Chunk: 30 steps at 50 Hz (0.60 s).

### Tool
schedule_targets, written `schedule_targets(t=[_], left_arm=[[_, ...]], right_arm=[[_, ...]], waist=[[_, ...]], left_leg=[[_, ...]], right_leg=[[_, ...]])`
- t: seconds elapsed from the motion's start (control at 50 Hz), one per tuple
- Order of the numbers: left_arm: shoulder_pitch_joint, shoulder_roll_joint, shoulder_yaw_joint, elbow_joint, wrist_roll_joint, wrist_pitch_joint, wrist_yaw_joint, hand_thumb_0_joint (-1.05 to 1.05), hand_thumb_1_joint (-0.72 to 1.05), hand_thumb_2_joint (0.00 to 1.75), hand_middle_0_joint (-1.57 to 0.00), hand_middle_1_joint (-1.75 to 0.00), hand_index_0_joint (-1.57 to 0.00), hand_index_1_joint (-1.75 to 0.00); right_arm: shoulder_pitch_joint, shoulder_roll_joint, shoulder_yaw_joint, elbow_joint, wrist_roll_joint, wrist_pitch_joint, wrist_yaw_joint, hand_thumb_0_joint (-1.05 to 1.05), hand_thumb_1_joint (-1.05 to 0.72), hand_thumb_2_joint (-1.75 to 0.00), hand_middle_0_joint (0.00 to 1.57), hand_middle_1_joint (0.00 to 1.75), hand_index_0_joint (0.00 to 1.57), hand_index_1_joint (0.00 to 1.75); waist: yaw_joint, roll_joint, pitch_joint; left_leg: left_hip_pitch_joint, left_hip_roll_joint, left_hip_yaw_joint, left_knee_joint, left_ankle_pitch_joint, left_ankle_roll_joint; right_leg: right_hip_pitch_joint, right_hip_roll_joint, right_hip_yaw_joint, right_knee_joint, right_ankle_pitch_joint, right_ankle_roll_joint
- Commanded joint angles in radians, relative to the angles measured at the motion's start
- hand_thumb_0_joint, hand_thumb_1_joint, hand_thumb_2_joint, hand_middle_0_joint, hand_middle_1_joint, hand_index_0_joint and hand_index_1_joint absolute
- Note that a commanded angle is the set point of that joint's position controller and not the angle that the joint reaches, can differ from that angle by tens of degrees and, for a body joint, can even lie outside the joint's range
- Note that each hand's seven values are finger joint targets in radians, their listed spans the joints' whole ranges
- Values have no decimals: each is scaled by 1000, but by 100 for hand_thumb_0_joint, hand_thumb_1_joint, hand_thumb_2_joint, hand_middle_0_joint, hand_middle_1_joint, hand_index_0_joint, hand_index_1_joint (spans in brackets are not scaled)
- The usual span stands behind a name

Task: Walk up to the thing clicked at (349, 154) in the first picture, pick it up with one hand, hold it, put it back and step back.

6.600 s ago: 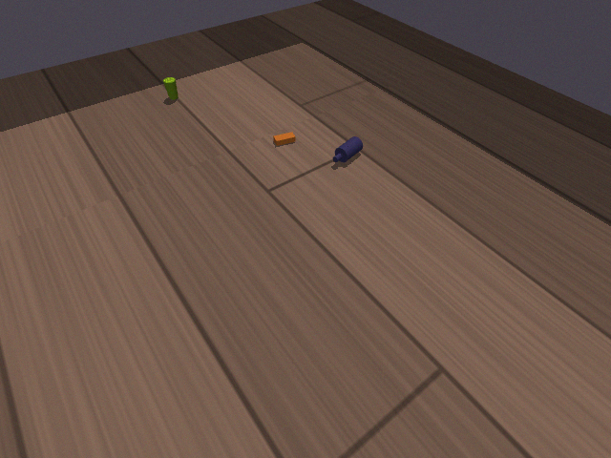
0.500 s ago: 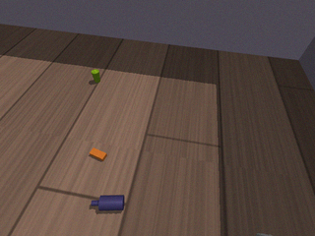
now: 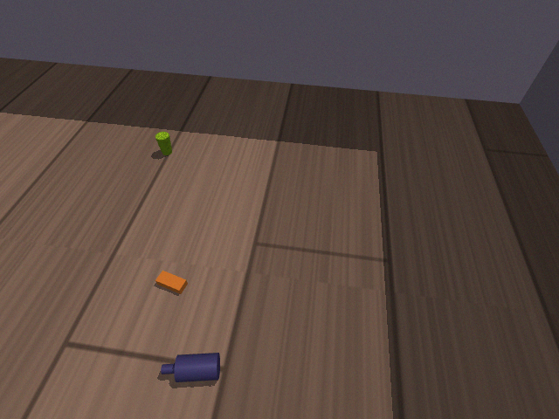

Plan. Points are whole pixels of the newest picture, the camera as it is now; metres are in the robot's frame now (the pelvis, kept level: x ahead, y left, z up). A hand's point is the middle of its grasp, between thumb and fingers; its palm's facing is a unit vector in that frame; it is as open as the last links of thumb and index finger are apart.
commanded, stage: walk up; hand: left
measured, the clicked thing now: (190, 367) +0.41 +0.28 -0.74
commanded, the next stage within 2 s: stand in 0.28 s
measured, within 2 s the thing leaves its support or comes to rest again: neither
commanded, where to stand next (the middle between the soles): +0.08 +0.03 m, yaw +1 degrees
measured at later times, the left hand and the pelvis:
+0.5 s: hand out of the picture +0.10 +0.25 -0.15, palm faces -0.02 -0.94 -0.34, open 7.4 cm; pelvis +0.01 +0.00 +0.00, yaw +0 degrees
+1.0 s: hand out of the picture +0.06 +0.24 -0.15, palm faces -0.02 -0.94 -0.35, open 7.4 cm; pelvis -0.01 -0.01 +0.00, yaw +1 degrees
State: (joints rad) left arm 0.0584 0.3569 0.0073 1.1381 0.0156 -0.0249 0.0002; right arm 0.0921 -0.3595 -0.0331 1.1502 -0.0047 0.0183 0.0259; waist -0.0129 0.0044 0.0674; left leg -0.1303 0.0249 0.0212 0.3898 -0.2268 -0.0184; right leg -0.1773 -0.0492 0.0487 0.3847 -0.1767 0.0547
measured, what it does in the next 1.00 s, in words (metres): stands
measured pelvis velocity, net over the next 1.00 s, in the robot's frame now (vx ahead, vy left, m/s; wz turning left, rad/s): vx -0.01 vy -0.01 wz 0.01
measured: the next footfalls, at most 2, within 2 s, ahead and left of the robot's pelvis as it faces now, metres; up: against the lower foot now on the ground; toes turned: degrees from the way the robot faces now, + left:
none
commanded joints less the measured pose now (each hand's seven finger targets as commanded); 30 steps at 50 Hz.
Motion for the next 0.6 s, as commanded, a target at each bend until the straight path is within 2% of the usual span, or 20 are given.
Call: schedule_targets(t=[0.0,0.24,0.26,0.32,0.44,0.54,0.58], left_arm=[[-48,221,41,-64,-2,-15,19,0,90,90,-20,-30,-20,-30],[-47,217,41,-68,-1,-15,22,0,90,90,-20,-30,-20,-30],[-35,206,38,-65,-9,-10,18,0,90,90,-20,-30,-20,-30],[-25,205,40,-69,-10,-8,15,0,90,90,-20,-30,-20,-30],[-20,207,40,-74,-7,-4,12,0,90,90,-20,-30,-20,-30],[-26,215,41,-72,-5,-3,8,0,90,90,-20,-30,-20,-30],[-16,213,40,-71,-5,-6,9,0,90,90,-20,-30,-20,-30]], right_arm=[[-72,-218,-40,-75,-6,-24,-17,0,-90,-90,20,30,20,30],[-45,-212,-44,-83,-3,-19,-18,0,-90,-90,20,30,20,30],[-57,-196,-31,-86,-3,-30,-22,0,-90,-90,20,30,20,30],[-52,-214,-37,-82,-3,-40,-27,0,-90,-90,20,30,20,30],[-68,-209,-34,-86,-2,-42,-28,0,-90,-90,20,30,20,30],[-68,-201,-26,-83,-4,-41,-27,0,-90,-90,20,30,20,30],[-70,-200,-30,-84,-3,-41,-26,0,-90,-90,20,30,20,30]], waist=[[12,9,-109],[2,-12,-118],[3,-46,-111],[4,-22,-136],[4,8,-129],[4,2,-96],[6,-3,-112]], left_leg=[[-6,94,-73,-95,85,43],[23,94,-62,-77,143,44],[37,112,-92,-89,232,38],[65,113,-79,-80,295,31],[60,109,-75,-98,245,24],[29,106,-76,-119,146,22],[56,108,-79,-111,165,24]], right_leg=[[49,-61,22,-37,115,-61],[56,-69,25,-37,170,-63],[51,-68,32,-36,226,-57],[72,-71,28,-37,264,-54],[85,-74,29,-61,228,-53],[74,-75,37,-85,156,-54],[69,-76,36,-85,167,-56]])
